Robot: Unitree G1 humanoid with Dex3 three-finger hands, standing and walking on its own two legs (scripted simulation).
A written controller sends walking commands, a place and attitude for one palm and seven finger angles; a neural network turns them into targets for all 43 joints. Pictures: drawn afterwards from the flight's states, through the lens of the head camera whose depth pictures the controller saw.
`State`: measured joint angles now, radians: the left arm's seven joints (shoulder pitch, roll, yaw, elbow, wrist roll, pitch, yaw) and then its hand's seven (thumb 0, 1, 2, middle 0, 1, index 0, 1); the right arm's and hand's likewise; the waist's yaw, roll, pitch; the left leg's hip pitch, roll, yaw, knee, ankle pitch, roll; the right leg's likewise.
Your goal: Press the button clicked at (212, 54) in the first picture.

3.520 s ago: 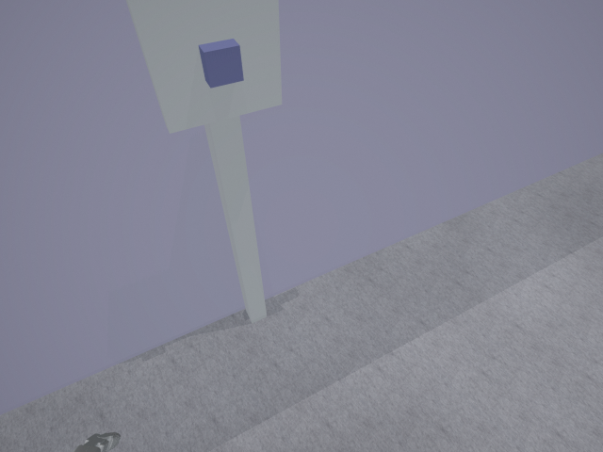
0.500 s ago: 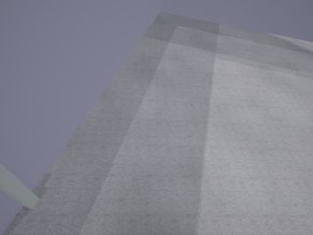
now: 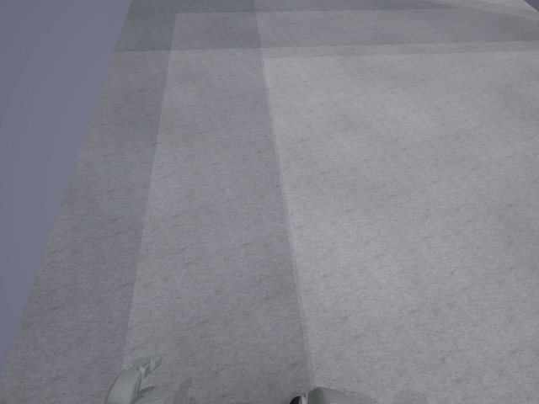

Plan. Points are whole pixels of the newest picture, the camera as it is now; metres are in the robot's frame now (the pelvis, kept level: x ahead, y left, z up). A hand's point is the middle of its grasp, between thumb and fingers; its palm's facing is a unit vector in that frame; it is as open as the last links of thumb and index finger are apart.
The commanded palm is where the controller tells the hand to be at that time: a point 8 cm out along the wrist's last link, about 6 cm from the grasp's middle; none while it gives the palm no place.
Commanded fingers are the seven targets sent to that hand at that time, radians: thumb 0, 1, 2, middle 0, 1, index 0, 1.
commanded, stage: walk to a spot facing it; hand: left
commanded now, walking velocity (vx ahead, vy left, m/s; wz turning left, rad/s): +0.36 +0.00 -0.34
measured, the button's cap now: out of the picture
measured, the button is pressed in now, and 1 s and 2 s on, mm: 0 0 0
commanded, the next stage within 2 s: turn to face it in 0.72 s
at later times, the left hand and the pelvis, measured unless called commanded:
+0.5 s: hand (138, 365) +0.21 +0.23 -0.17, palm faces -0.09 -0.98 -0.15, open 7.4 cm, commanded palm none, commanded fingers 0.00 0.90 0.90 -0.20 -0.30 -0.20 -0.30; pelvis +0.20 +0.04 +0.01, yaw -12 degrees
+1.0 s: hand (238, 210) +0.52 +0.07 -0.14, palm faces -0.43 -0.88 -0.22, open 7.4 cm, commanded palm none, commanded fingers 0.00 0.90 0.90 -0.20 -0.30 -0.20 -0.30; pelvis +0.32 -0.03 +0.01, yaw -24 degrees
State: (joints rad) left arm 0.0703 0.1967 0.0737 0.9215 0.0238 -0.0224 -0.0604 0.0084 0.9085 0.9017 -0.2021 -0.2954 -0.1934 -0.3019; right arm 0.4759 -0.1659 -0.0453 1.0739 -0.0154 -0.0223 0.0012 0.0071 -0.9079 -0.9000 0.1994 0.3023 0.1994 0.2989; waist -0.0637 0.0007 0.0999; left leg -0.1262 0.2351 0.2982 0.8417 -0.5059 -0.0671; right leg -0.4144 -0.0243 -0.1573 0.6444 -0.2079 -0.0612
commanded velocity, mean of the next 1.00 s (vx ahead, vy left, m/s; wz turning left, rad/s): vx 0.16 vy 0.00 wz -0.24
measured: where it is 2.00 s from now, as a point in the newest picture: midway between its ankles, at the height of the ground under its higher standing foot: (281, 364)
